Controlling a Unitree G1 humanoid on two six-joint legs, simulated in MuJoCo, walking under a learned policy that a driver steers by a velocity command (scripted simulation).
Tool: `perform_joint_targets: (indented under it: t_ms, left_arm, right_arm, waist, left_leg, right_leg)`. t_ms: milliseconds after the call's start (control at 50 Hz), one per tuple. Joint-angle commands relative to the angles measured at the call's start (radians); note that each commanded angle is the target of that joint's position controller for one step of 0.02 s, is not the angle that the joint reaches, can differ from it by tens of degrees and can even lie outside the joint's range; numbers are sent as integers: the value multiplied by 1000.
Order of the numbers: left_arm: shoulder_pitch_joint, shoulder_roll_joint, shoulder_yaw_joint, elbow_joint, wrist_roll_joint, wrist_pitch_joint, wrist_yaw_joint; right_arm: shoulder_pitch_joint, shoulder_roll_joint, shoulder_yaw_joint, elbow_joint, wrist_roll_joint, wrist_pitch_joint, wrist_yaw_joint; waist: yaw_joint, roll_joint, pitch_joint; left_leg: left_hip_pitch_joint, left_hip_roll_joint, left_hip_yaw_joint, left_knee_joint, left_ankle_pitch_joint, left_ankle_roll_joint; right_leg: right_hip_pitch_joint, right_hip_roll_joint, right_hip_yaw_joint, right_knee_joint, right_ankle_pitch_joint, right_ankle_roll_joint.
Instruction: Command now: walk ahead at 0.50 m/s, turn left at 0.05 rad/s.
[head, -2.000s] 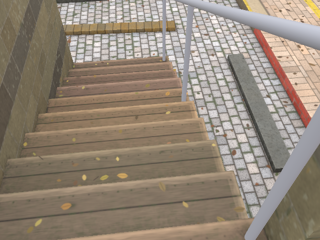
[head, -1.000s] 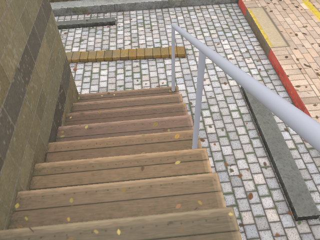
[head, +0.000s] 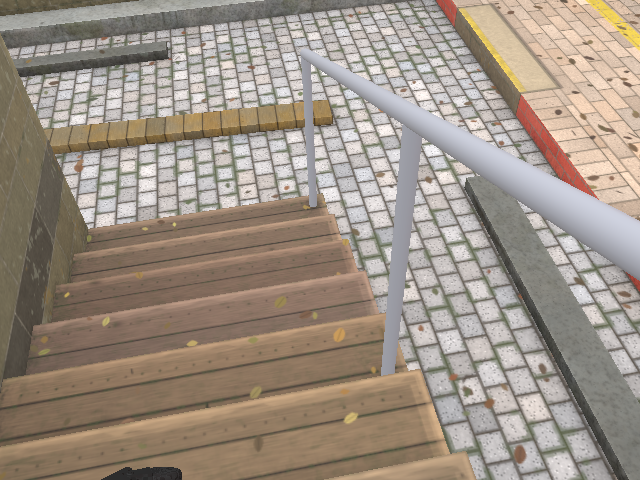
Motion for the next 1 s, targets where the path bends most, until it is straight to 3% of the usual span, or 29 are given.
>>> perform_joint_targets:
  t_ms: [20, 40, 60, 80, 100, 140, 160, 220, 260, 300, 320, 360, 440, 500, 540, 560, 600, 620, 640, 660, 680, 700, 740, 800, 840, 880, 920, 960, 1000]
  left_arm:
    - [504, 117, 15, 140, 32, -19, -9]
    - [573, 163, 31, 143, -10, -14, -21]
    - [599, 238, 57, 190, -21, -9, -13]
    - [533, 186, 42, 192, 4, -1, -2]
    - [431, 118, 25, 181, 33, 0, 3]
    - [286, -21, -34, 153, 46, -23, 0]
    - [241, -4, -31, 142, 36, -36, 0]
    - [384, 29, -11, 175, 33, -42, 56]
    - [452, 104, 16, 200, 36, -58, 72]
    - [494, 37, 15, 223, 4, -66, 83]
    - [503, 49, 17, 213, -12, -67, 98]
    - [510, 9, -3, 208, 9, -62, 109]
    - [530, 30, -8, 206, 24, -34, 130]
    - [547, 83, 6, 208, -2, 5, 152]
    - [482, 125, 20, 171, -24, 10, 158]
    - [474, 156, 37, 169, -9, 14, 145]
    - [415, 169, 43, 178, -17, -1, 128]
    - [452, 101, 32, 190, -1, -25, 120]
    - [566, 24, 5, 166, 44, -48, 100]
    - [611, 122, 17, 134, 9, -84, 88]
    - [459, 128, 11, 22, -8, -94, 100]
    - [348, 125, 5, -15, -51, -90, 106]
    - [335, 168, 28, 1, 0, -48, 129]
    - [318, 70, 19, 8, 31, -13, 132]
    - [299, 30, 1, 18, 25, -8, 121]
    - [340, 86, 15, 46, 13, 9, 112]
    - [265, 119, 31, 21, 7, 2, 100]
    - [201, 98, 26, 0, 4, 3, 92]
    - [126, 52, 12, -32, 36, 7, 80]
  right_arm:
    - [78, -24, -2, 24, -1, -34, 24]
    - [150, -27, 13, -1, 16, -46, 29]
    - [34, 6, 28, -87, 35, -42, 16]
    - [-119, 31, 40, -116, 24, -17, 0]
    - [-168, 26, 38, -96, 16, 11, -7]
    - [-79, 3, 10, -72, 11, 37, 4]
    - [-50, -14, -2, -64, 7, 29, 9]
    - [-248, 20, -1, -127, 25, 40, 39]
    - [-241, 35, 7, -159, 32, 63, 47]
    - [-322, -7, -8, -199, 38, 50, 65]
    - [-358, -29, -24, -228, 21, 34, 78]
    - [-451, -58, -45, -274, 29, 19, 120]
    - [-608, -24, -35, -352, -20, 32, 137]
    - [-676, -6, -18, -388, 20, 33, 149]
    - [-624, -43, -24, -371, 6, 42, 154]
    - [-582, -74, -34, -352, 5, 30, 145]
    - [-221, -186, -86, -207, -33, 14, 120]
    - [-95, -274, -105, -148, -37, 4, 114]
    - [-85, -287, -77, -136, -35, -7, 115]
    - [-45, -288, -76, -151, 8, 6, 117]
    - [-51, -323, -81, -168, 11, 22, 104]
    - [-107, -308, -79, -165, -10, 39, 95]
    - [-376, -158, -19, -278, -30, 32, 94]
    - [-360, -80, 10, -232, -32, 20, 37]
    - [-302, -146, -8, -202, -54, 21, 3]
    - [-260, -180, -15, -178, -45, 13, -3]
    - [-159, -122, -7, -129, -2, 2, -17]
    - [-122, -107, -7, -103, -11, -2, -34]
    - [-149, -53, 14, -100, -14, -1, -55]
  waist:
    - [212, -272, -148]
    - [213, -377, -335]
    - [207, -293, -347]
    - [191, 35, -232]
    - [157, 212, -89]
    - [27, 112, 50]
    - [-5, 16, 61]
    - [66, 42, 4]
    - [53, -25, 42]
    - [75, 5, 80]
    - [95, -7, 98]
    - [127, -35, 116]
    - [218, -16, 193]
    - [258, -45, 236]
    - [230, -64, 200]
    - [200, -51, 148]
    - [35, -14, 2]
    - [-13, 247, -77]
    - [71, 380, -212]
    - [20, 409, -427]
    - [7, 310, -490]
    - [37, 179, -413]
    - [141, -1, -197]
    - [176, 75, -81]
    - [184, 87, -141]
    - [173, 99, -129]
    - [123, 111, -40]
    - [111, 110, 24]
    - [112, 126, 20]
  left_leg:
    - [-745, -55, -168, 864, -76, 63]
    - [-816, -41, -229, 936, -22, 44]
    - [-949, -17, -176, 889, 103, 16]
    - [-1013, 78, -136, 769, 265, 6]
    - [-912, 93, -180, 730, 326, 14]
    - [-750, 105, -253, 538, 494, 49]
    - [-678, 112, -256, 445, 549, 60]
    - [-683, 107, -289, 50, 736, 17]
    - [-774, 114, -323, -16, 785, 20]
    - [-836, 114, -374, -211, 988, 58]
    - [-818, 79, -341, -258, 1083, 87]
    - [-717, 53, -259, -363, 1303, 92]
    - [-620, 16, -159, -582, 1302, 90]
    - [-576, 36, -91, -715, 1240, 68]
    - [-503, 52, -45, -753, 1099, 69]
    - [-406, 41, -28, -771, 1006, 81]
    - [37, -12, 52, -821, 1107, 132]
    - [388, 98, -97, -800, 1546, 230]
    - [715, 182, -256, -406, 1859, 301]
    - [780, 279, -379, -416, 1771, 444]
    - [755, 349, -534, -614, 1412, 486]
    - [582, 353, -611, -722, 1015, 446]
    - [141, 277, -546, -683, 1166, 347]
    - [-178, 159, -331, -670, 1376, 188]
    - [-211, 149, -274, -646, 1573, 173]
    - [-139, 164, -268, -637, 1525, 149]
    - [-13, 197, -330, -574, 1345, 124]
    - [-27, 177, -267, -552, 1219, 83]
    - [-172, 131, -173, -494, 1082, 72]
  right_leg:
    - [818, -189, 106, 367, 715, -114]
    - [880, -295, 330, 276, 496, -215]
    - [838, -419, 547, 49, -24, -302]
    - [644, -429, 578, -28, -417, -265]
    - [381, -419, 531, 5, -327, -229]
    - [-5, -317, 331, 69, -153, -96]
    - [-91, -268, 233, 62, -113, -43]
    - [58, -206, 133, -50, -255, -55]
    - [142, -295, 186, -49, -61, -91]
    - [220, -237, 77, -2, -178, -29]
    - [221, -229, 47, 34, -138, 15]
    - [147, -170, -60, 70, -354, 53]
    - [165, -164, -109, 93, -485, 10]
    - [193, -194, -114, 229, -464, 18]
    - [246, -217, -126, 328, -270, 20]
    - [288, -218, -123, 441, -102, 9]
    - [166, -195, -173, 924, 135, 22]
    - [-137, -37, -189, 1418, -586, 110]
    - [-524, 20, -49, 1712, -1157, 119]
    - [-536, 8, 76, 1710, -1118, 143]
    - [-611, 20, 89, 1653, -1032, 175]
    - [-628, -28, 97, 1494, -832, 153]
    - [-491, -34, 116, 1242, -571, 129]
    - [-284, -71, 86, 843, -405, 143]
    - [-151, -47, 65, 787, -269, 152]
    - [-223, 5, 90, 777, -165, 130]
    - [-416, 30, 236, 661, -130, 76]
    - [-443, 76, 269, 518, -24, 47]
    - [-278, 102, 210, 383, 204, 72]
